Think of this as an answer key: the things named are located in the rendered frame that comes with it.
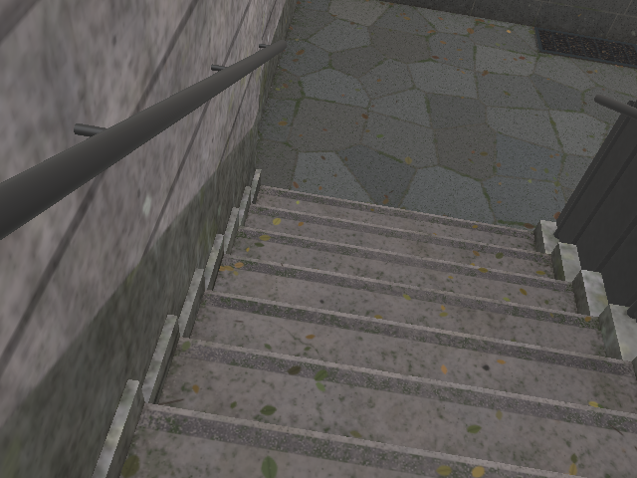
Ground stairs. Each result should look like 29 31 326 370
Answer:
119 185 637 478

